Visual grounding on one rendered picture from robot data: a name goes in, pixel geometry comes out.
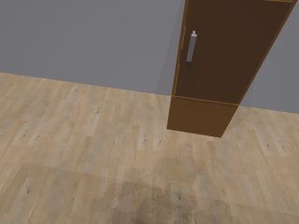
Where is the cupboard door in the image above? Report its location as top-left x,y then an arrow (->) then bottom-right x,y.
175,0 -> 292,104

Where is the handle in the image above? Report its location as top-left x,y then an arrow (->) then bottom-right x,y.
186,31 -> 197,62

